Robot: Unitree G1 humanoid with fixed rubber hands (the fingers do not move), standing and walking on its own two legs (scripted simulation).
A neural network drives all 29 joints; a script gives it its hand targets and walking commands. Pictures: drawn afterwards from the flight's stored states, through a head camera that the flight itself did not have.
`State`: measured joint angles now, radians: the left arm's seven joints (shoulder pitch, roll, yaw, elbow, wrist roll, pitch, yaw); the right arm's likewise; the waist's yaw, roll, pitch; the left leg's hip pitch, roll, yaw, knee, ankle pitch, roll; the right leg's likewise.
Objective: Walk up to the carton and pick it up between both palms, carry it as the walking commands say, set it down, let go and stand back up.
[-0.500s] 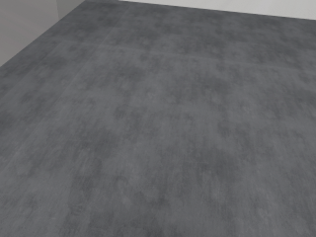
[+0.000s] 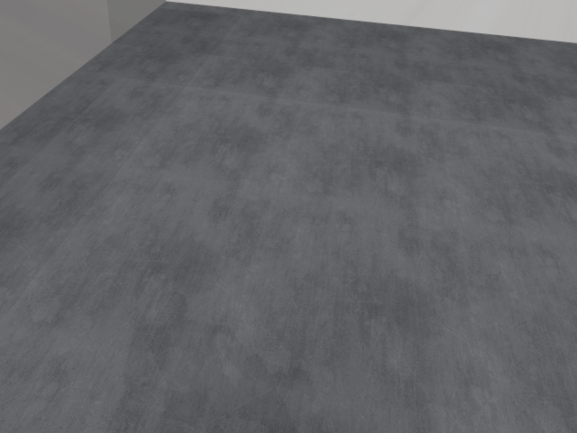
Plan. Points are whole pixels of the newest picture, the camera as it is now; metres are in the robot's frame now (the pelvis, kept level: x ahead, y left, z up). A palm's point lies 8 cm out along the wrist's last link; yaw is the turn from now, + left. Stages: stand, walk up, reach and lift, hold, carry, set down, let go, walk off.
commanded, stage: walk up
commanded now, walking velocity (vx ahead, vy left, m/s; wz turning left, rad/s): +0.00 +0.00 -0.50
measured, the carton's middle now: out of the picture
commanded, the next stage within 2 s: none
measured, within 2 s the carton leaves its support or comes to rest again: neither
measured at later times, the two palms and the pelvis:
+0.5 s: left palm out of the picture +0.15 +0.21 -0.15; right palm out of the picture -0.07 -0.24 -0.17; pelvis -0.04 +0.01 -0.03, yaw -19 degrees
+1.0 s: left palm (235, 395) +0.21 +0.09 -0.13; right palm out of the picture -0.20 -0.22 -0.13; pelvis -0.02 -0.03 -0.01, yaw -33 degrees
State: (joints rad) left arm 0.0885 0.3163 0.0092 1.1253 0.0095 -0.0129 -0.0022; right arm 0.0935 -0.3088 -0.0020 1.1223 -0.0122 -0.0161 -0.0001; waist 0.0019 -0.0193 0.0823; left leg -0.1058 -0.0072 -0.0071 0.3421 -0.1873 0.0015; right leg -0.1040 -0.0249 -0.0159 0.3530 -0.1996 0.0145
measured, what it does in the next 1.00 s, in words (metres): steps on the spot, turning right: right foot, then left foot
